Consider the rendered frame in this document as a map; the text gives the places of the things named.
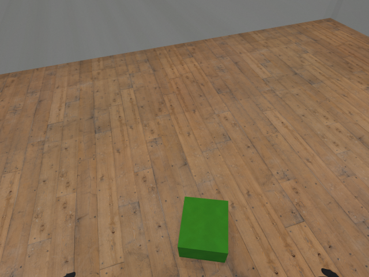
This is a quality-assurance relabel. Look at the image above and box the carton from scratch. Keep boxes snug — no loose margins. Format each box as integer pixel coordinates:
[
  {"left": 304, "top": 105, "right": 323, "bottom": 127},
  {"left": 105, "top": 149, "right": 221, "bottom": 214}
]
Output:
[{"left": 178, "top": 197, "right": 228, "bottom": 263}]

